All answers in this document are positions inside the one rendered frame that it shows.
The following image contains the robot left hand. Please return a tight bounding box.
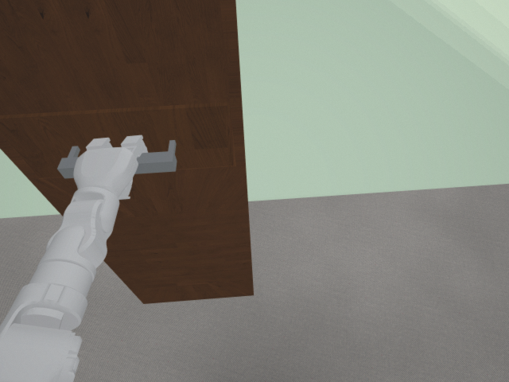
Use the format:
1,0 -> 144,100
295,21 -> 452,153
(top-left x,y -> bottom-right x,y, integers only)
73,135 -> 148,200

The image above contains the left robot forearm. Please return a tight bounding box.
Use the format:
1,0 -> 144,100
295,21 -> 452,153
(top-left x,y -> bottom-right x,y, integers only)
0,187 -> 119,341

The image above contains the drawer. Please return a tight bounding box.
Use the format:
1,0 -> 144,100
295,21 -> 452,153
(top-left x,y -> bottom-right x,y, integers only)
0,102 -> 234,178

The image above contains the robot left upper arm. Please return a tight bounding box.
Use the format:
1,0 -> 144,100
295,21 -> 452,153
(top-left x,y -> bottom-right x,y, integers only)
0,323 -> 82,382

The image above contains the handle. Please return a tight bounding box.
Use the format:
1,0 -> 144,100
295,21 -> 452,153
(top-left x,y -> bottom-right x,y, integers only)
57,140 -> 177,179

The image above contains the cabinet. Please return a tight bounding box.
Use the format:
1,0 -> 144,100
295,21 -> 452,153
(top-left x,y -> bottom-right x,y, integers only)
0,0 -> 254,304

